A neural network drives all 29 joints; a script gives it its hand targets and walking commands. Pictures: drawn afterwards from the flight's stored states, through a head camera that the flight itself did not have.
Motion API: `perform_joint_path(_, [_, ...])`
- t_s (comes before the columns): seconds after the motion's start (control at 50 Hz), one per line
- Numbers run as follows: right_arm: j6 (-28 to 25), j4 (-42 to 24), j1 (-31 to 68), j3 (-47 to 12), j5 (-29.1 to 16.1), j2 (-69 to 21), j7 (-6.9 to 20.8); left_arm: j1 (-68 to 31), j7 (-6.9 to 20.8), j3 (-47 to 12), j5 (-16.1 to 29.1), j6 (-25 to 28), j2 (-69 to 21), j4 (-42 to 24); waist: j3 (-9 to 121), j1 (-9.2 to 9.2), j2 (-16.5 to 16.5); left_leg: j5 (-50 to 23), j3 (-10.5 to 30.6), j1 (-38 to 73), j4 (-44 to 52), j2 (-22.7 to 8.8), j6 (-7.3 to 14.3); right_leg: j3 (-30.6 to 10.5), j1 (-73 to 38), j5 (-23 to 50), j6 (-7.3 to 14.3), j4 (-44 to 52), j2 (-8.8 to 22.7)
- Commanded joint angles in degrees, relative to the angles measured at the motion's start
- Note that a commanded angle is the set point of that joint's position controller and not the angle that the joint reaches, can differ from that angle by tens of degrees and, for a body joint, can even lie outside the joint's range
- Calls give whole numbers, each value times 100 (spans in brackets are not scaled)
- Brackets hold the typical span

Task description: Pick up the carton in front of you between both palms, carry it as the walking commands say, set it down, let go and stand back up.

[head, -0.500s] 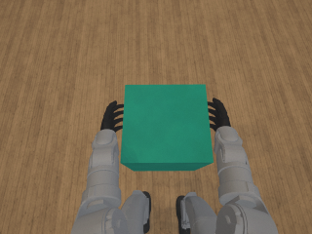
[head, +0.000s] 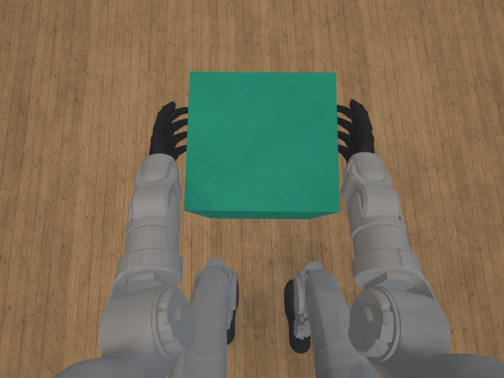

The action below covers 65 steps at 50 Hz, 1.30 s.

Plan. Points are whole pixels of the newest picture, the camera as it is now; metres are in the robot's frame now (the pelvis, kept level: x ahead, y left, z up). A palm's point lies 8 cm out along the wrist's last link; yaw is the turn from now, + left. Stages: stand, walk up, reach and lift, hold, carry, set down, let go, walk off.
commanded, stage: set down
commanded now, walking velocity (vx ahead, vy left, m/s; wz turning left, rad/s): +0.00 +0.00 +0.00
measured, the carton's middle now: (260, 160) +0.45 +0.02 -0.15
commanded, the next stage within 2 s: none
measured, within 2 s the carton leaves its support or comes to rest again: rests again in 1.26 s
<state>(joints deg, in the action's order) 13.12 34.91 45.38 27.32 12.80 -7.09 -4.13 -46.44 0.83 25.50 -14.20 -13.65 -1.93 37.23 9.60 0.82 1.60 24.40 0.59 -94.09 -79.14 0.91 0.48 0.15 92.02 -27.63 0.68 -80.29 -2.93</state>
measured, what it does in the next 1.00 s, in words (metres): lowers itself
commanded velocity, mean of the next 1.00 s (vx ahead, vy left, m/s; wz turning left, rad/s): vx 0.00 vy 0.00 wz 0.00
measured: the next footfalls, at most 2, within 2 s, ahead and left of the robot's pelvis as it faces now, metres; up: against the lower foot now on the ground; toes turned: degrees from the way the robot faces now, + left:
none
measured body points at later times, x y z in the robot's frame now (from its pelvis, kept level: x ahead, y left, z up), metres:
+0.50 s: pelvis -0.03 +0.01 -0.13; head +0.29 +0.04 +0.19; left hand +0.49 +0.18 -0.25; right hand +0.49 -0.13 -0.24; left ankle +0.08 +0.11 -0.57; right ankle +0.06 -0.11 -0.57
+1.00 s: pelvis -0.02 +0.01 -0.22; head +0.35 +0.03 +0.03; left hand +0.54 +0.18 -0.39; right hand +0.53 -0.12 -0.39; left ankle +0.08 +0.11 -0.57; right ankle +0.06 -0.11 -0.57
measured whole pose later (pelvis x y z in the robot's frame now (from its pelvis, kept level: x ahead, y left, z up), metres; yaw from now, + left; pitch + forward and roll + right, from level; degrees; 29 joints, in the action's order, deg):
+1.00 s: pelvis -0.02 +0.01 -0.22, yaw -1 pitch +42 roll -2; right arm 13.4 46.0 78.6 16.7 -2.5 9.4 -10.8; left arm -80.2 -5.4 13.2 0.4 -15.3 15.5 47.8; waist -16.6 1.3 1.6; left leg 32.0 -0.2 -131.9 -122.5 1.0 1.6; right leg 1.4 128.5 -36.8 -0.7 -123.7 -3.5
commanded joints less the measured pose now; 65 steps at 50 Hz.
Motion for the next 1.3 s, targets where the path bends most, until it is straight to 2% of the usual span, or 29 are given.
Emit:
perform_joint_path(0.0, [-40, 361, 3303, -2934, -476, -4910, 1070, -3201, 1067, -2716, 506, 44, -4851, 229, 4682, 84, -136, -1443, -26, 2510, 160, 793, -84, -127, -1704, 1358, -236, 428, -721])
perform_joint_path(0.12, [0, 264, 4024, -3048, -698, -4747, 1029, -3846, 950, -2896, 722, -41, -4850, 170, 5284, 62, -239, -1446, -63, 2301, -444, 813, -151, 52, -1127, 1232, -227, -247, -801])
perform_joint_path(0.26, [139, 288, 4723, -3057, -903, -4591, 1100, -4513, 842, -3049, 931, -184, -4749, 117, 5615, 65, -326, -1459, -84, 2161, -1049, 797, -185, 205, -423, 1087, -218, -928, -827])
perform_joint_path(0.5, [190, 531, 5615, -2805, -1013, -4142, 1247, -5386, 880, -2916, 1043, -231, -4353, 358, 5381, 69, -333, -1428, -95, 1495, -1935, 717, -160, 299, 651, 900, -204, -1880, -749])
perform_joint_path(0.8, [-55, 586, 6697, -3262, -1660, -3491, 1130, -6445, 990, -3213, 1650, 21, -3569, 457, 5175, 129, -276, -1650, -203, 973, -3215, 543, -95, 337, 653, 1170, -195, -3053, -572])
perform_joint_path(0.92, [-154, 97, 7296, -3835, -2176, -3501, 1004, -6885, 942, -3674, 2191, 98, -3535, 53, 6205, 144, -306, -2426, -203, 1679, -3669, 499, -43, 358, 157, 1776, -180, -3455, -554])
perform_joint_path(0.98, [-145, 224, 7057, -3828, -2241, -3716, 999, -6800, 951, -3723, 2263, 85, -3682, 90, 6208, 135, -327, -2749, -178, 1693, -3794, 506, -31, 341, 215, 2016, -163, -3579, -583])
perform_joint_path(1.08, [-135, 728, 6719, -3505, -2016, -3786, 1140, -6403, 1117, -3410, 2000, 68, -3778, 646, 4885, 91, -316, -2352, -135, 983, -3869, 504, 0, 290, 1105, 1573, -150, -3605, -585])
perform_joint_path(1.16, [-211, 807, 6847, -3364, -1946, -3643, 1131, -6464, 1149, -3210, 1930, 148, -3644, 841, 4334, 131, -219, -1842, -192, 310, -3869, 508, 6, 252, 1016, 1397, -128, -3651, -565])
perform_joint_path(1.28, [-317, 949, 7119, -3268, -2047, -3392, 1039, -6869, 1095, -3086, 2046, 288, -3252, 974, 4041, 208, -61, -1387, -229, 40, -3933, 473, 35, 262, 831, 1127, -128, -3741, -544])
